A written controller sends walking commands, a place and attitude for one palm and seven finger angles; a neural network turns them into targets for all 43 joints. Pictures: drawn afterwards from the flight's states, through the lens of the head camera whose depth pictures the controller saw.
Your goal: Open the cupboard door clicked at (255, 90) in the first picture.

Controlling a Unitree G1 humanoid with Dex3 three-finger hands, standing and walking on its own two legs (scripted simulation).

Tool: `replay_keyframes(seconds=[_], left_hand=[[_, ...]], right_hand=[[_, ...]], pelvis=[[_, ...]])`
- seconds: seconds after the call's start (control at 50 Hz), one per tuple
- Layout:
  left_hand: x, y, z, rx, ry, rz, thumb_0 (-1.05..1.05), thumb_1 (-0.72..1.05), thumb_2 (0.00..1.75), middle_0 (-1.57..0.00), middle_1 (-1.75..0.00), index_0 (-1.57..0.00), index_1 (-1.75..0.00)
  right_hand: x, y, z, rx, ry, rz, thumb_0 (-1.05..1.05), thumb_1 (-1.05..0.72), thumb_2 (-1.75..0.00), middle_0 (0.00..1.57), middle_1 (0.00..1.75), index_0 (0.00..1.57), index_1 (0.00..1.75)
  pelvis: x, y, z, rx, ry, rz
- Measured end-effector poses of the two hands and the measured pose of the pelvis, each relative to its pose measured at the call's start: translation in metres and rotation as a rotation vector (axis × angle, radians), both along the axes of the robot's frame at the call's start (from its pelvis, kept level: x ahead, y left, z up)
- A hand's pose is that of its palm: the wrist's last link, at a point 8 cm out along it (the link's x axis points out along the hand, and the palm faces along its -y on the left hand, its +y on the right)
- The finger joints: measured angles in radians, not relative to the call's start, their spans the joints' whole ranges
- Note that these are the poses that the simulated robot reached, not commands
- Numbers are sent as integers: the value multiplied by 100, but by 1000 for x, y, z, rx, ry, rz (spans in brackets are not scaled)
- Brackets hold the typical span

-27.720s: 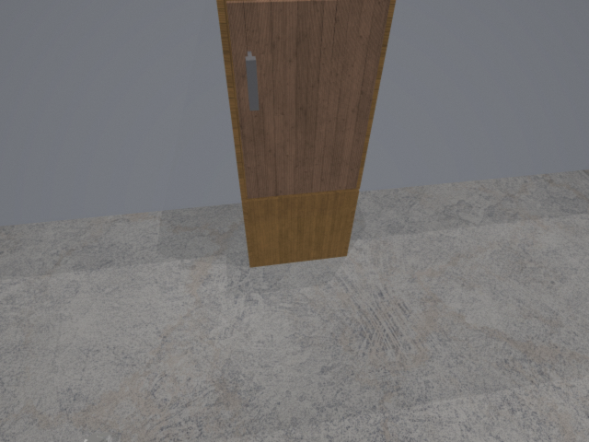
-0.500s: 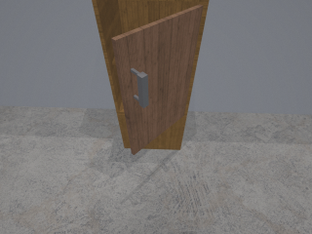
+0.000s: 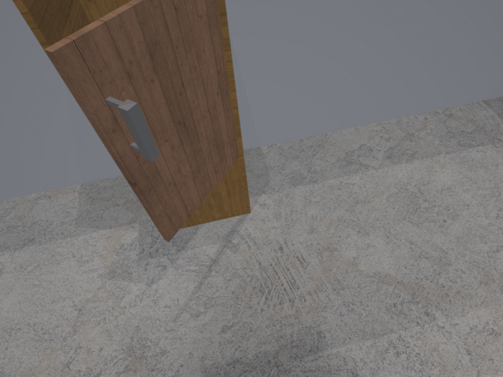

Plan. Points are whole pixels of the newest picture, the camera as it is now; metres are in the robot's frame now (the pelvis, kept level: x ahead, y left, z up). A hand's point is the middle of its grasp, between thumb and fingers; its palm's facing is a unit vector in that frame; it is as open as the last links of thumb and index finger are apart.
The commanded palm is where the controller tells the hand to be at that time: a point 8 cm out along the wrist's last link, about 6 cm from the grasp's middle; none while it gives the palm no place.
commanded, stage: walk to a spot facing it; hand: left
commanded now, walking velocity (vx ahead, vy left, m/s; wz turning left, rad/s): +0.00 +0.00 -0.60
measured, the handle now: (132, 129) +0.51 +0.27 +0.09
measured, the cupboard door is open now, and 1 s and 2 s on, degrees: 46 46 46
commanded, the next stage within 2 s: none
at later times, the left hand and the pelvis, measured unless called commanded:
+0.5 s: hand out of the picture +0.11 +0.19 -0.17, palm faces -0.16 -0.97 -0.20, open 7.4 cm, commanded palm none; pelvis +0.03 +0.01 +0.01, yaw -16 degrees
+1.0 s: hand (228, 323) +0.23 +0.08 -0.14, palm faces -0.55 -0.79 -0.29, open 7.4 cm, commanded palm none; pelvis +0.01 -0.03 +0.01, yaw -36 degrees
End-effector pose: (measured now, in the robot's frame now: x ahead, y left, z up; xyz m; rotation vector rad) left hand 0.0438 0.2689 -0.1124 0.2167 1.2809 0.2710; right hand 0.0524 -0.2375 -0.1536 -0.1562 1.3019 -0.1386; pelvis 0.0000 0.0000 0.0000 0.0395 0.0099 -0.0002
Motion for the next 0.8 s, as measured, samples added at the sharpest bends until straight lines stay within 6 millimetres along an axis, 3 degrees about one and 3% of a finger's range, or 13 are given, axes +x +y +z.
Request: replay_keyframes(seconds=[0.06, 0.28, 0.38, 0.5, 0.58, 0.66, 0.74, 0.8], left_hand=[[13, -12, 2, 19, -18, -34, 1, 91, 89, -20, -30, -20, -30], [30, -51, 1, -53, 42, -145, 1, 91, 89, -21, -30, -20, -30], [40, -50, -7, -86, 53, -180, 1, 91, 89, -21, -30, -21, -30], [65, -28, -24, -106, 66, -232, 1, 91, 89, -21, -30, -21, -30], [95, -17, -25, -97, 53, -304, 1, 91, 89, -21, -30, -20, -30], [128, -21, -13, -90, 20, -383, 1, 91, 89, -20, -30, -20, -30], [158, -39, -4, -79, -5, -481, 1, 91, 89, -20, -30, -20, -30], [179, -64, 0, -67, -27, -564, 1, 91, 89, -20, -30, -20, -30]], right_hand=[[3, -16, -2, 5, -3, -31, 0, -91, -89, 20, 30, 20, 30], [38, -42, 37, -41, -154, -146, 1, -91, -90, 19, 30, 20, 30], [48, -36, 48, -67, -193, -174, 0, -91, -90, 19, 30, 20, 30], [45, -20, 52, -112, -236, -219, 0, -91, -90, 20, 30, 20, 30], [15, -7, 54, -128, -185, -252, 0, -91, -89, 20, 30, 20, 30], [-27, 3, 54, -120, -113, -323, 0, -91, -89, 20, 30, 20, 30], [-72, 7, 47, -99, -49, -423, 0, -91, -89, 20, 30, 20, 30], [-107, 6, 37, -75, -9, -504, 0, -90, -89, 20, 30, 20, 30]], pelvis=[[-1, -10, -1, -9, -8, -20], [11, -19, 17, -8, 5, -162], [17, -11, 17, -20, 11, -212], [29, 10, 7, -55, 34, -273], [30, 15, 10, -44, 19, -335], [30, 16, 17, -59, 20, -392], [29, 12, 18, -60, 19, -458], [27, 4, 14, -51, 15, -507]])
